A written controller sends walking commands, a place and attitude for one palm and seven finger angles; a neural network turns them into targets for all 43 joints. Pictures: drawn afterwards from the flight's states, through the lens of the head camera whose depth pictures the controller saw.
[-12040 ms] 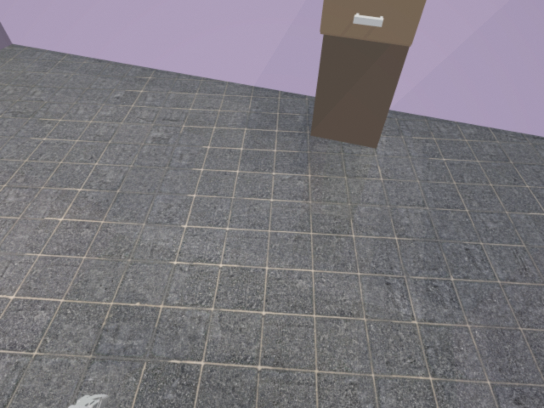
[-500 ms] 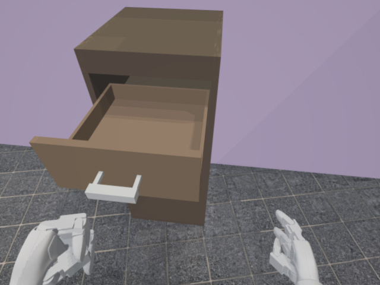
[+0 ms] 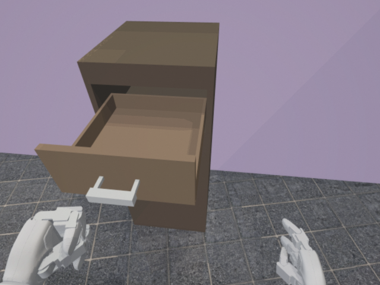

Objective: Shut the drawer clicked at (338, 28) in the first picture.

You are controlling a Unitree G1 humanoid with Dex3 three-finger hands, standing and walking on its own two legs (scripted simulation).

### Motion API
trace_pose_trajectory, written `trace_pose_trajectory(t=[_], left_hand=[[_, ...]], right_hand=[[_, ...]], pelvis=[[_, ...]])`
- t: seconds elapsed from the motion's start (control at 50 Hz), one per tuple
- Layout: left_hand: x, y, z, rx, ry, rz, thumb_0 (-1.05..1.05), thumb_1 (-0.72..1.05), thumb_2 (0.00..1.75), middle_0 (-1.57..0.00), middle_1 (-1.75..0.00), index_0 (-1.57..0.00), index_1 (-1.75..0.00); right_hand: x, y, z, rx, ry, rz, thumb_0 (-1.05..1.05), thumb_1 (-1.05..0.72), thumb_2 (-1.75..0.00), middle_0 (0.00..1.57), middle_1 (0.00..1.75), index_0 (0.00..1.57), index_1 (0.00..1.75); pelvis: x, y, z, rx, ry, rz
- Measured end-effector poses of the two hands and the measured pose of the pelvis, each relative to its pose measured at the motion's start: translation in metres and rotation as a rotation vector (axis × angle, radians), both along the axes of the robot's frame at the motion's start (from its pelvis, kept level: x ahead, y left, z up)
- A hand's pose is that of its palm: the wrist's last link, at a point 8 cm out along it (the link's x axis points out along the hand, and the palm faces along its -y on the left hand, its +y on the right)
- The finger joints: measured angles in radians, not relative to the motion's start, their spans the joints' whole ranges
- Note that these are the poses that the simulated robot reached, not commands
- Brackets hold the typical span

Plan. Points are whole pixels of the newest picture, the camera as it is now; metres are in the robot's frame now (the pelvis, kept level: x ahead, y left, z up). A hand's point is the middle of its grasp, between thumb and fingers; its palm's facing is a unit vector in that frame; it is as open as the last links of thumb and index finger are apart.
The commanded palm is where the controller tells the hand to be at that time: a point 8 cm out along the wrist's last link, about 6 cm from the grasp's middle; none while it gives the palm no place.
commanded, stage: raise the hand and make a fist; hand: left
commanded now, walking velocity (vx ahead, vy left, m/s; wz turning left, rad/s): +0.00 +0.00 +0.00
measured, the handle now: (115, 189) +0.30 +0.22 +0.05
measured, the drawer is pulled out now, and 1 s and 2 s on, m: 0.30 0.30 0.30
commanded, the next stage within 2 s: bring the fist close to the handle in 0.10 s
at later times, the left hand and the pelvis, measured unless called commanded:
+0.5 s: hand (93, 241) +0.15 +0.19 +0.11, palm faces +0.08 -0.99 -0.11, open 3.3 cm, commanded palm +0.11 +0.23 +0.12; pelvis +0.00 -0.01 +0.00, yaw +0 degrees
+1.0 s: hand (112, 233) +0.19 +0.18 +0.07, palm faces +0.04 -1.00 -0.06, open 3.3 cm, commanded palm +0.16 +0.23 +0.07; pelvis +0.00 +0.00 -0.01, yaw +0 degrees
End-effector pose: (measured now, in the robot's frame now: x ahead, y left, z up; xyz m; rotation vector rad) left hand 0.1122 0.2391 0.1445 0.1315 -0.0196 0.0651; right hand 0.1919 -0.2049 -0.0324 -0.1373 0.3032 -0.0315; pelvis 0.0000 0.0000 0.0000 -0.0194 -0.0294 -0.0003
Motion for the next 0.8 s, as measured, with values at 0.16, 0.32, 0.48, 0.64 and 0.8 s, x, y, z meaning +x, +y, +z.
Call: trace_pose_trajectory(t=[0.16,0.32,0.48,0.64,0.8], left_hand=[[0.001,0.0,0.003,0.02,-0.014,0.016,0.02,0.9,0.9,-1.41,-1.6,-1.4,-1.6],[0.005,-0.002,-0.005,-0.004,0.004,0.018,0.02,0.9,0.9,-1.41,-1.6,-1.4,-1.6],[0.015,-0.001,-0.025,-0.025,0.034,0.022,0.02,0.9,0.9,-1.4,-1.6,-1.4,-1.6],[0.027,-0.004,-0.038,-0.043,0.039,0.006,0.02,0.9,0.9,-1.4,-1.6,-1.4,-1.6],[0.039,-0.006,-0.054,-0.056,0.055,-0.003,0.02,0.9,0.9,-1.4,-1.6,-1.4,-1.6]], right_hand=[[-0.005,-0.012,-0.005,0.001,0.01,-0.02,0.01,-0.9,-0.9,0.2,0.3,0.2,0.3],[-0.004,-0.017,-0.008,0.003,0.011,-0.025,0.01,-0.9,-0.9,0.2,0.3,0.2,0.3],[-0.006,-0.022,-0.013,-0.019,0.037,-0.025,0.01,-0.9,-0.9,0.21,0.3,0.2,0.3],[-0.012,-0.025,-0.021,-0.035,0.083,-0.039,0.01,-0.9,-0.9,0.21,0.3,0.2,0.3],[-0.02,-0.023,-0.031,-0.048,0.144,-0.046,0.01,-0.9,-0.9,0.21,0.3,0.2,0.3]], pelvis=[[-0.001,-0.008,0.0,0.002,0.0,0.0],[-0.001,-0.013,0.0,0.004,0.006,0.0],[-0.001,-0.014,-0.001,0.006,0.025,0.003],[-0.001,-0.011,-0.003,0.009,0.047,0.003],[-0.002,-0.006,-0.007,0.009,0.072,0.005]])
